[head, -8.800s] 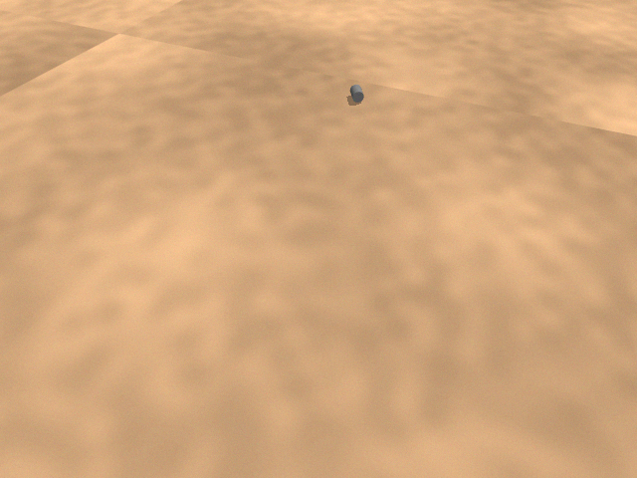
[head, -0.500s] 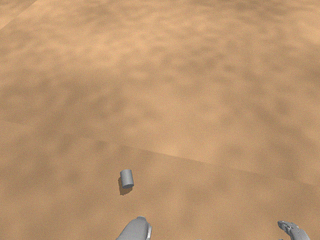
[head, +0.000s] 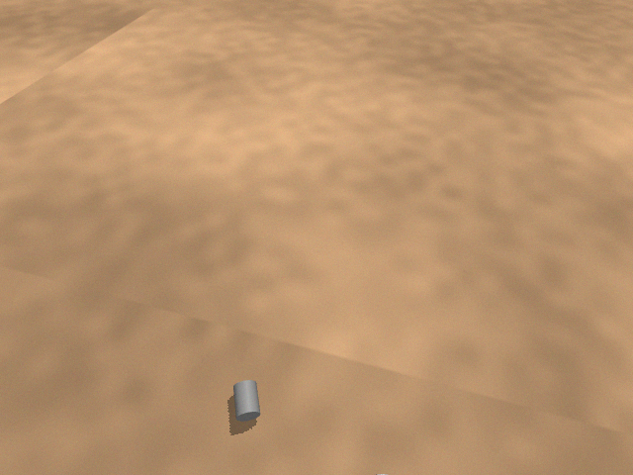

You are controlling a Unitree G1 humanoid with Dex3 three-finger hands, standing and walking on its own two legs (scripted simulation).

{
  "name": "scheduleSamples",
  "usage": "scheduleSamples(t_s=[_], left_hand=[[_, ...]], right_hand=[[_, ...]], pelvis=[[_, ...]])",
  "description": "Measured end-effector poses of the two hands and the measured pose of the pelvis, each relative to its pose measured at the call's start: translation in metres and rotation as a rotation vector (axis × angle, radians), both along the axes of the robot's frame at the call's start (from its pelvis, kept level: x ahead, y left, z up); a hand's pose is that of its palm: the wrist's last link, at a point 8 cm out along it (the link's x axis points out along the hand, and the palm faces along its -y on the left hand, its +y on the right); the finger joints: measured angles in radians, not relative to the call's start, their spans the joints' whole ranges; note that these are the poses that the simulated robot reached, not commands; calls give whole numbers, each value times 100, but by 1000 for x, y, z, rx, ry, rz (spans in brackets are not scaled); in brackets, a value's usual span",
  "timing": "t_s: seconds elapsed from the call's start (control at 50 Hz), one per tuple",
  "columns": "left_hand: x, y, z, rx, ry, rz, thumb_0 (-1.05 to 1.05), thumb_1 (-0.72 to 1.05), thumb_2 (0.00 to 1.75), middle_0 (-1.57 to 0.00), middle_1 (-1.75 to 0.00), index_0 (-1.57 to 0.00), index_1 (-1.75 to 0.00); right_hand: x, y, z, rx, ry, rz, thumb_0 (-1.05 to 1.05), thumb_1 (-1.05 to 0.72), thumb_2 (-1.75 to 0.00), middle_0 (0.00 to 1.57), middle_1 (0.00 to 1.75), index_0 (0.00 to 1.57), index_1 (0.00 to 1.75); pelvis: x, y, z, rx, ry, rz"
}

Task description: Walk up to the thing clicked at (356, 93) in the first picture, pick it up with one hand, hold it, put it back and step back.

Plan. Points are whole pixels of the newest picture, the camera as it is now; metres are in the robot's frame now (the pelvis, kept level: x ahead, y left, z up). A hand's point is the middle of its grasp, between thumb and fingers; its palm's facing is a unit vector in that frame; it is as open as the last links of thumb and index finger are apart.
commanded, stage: walk up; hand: left
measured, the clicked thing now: (246, 400) +0.48 +0.21 -0.73
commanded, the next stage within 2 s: none
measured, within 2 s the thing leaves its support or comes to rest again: neither
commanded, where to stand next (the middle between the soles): +0.08 +0.00 m, yaw -5 degrees
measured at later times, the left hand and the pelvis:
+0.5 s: hand out of the picture +0.08 +0.30 -0.16, palm faces -0.03 -0.92 -0.39, open 7.3 cm; pelvis -0.05 +0.03 -0.01, yaw -1 degrees
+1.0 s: hand out of the picture +0.10 +0.26 -0.13, palm faces -0.10 -0.90 -0.42, open 7.3 cm; pelvis +0.00 -0.01 +0.00, yaw -6 degrees
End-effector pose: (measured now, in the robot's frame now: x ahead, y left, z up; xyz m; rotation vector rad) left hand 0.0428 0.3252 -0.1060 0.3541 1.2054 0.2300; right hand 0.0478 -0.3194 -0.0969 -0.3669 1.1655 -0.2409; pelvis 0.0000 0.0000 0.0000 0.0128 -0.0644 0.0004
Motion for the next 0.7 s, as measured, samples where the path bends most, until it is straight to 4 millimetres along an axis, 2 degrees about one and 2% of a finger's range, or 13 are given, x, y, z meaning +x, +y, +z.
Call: scheduleSamples(t_s=[0.08,0.16,0.22,0.28,0.36,0.44,0.5,0.6,0.64,0.7], left_hand=[[35,-13,-8,24,-55,-24,0,91,90,-21,-30,-21,-30],[61,-26,-5,22,-114,-68,0,91,90,-21,-30,-21,-30],[72,-27,-2,29,-151,-98,0,91,90,-21,-30,-21,-30],[76,-19,-2,36,-182,-113,0,90,90,-21,-30,-21,-30],[72,1,-13,21,-207,-91,0,90,90,-21,-30,-21,-30],[50,14,-17,17,-124,-59,0,91,90,-21,-30,-21,-30],[29,20,-17,7,-68,-44,0,91,90,-21,-30,-21,-30],[3,17,-18,-11,42,-89,0,91,90,-21,-30,-21,-30],[3,11,-16,-14,64,-115,1,91,90,-21,-30,-21,-30],[16,-2,-11,-10,46,-149,1,91,90,-21,-30,-21,-30]], right_hand=[[18,-9,-24,16,1,-37,1,-91,-90,21,30,20,30],[31,-3,-35,31,14,-37,1,-91,-90,20,30,20,30],[29,5,-38,42,8,-20,0,-91,-90,20,30,20,30],[16,14,-41,44,24,-5,0,-91,-90,20,30,20,30],[-16,26,-41,18,71,-6,0,-91,-90,20,30,20,30],[-52,34,-28,9,116,-42,0,-91,-90,21,30,20,30],[-66,33,-15,-10,127,-53,1,-91,-90,21,30,21,30],[-74,19,-2,-29,71,-69,1,-90,-90,21,30,21,30],[-79,9,1,-33,51,-83,1,-90,-90,21,30,21,30],[-86,-10,1,-34,47,-107,0,-90,-90,21,30,21,30]], pelvis=[[5,-8,-16,-4,-12,-12],[-9,-6,-18,-5,-1,-8],[-19,1,-19,-6,13,-9],[-26,8,-23,-13,21,-3],[-37,21,-30,11,13,-7],[-43,27,-20,-19,12,-14],[-46,27,-12,-25,22,-27],[-41,23,-7,-20,30,-74],[-37,18,-7,-18,29,-93],[-30,6,-7,-19,26,-112]])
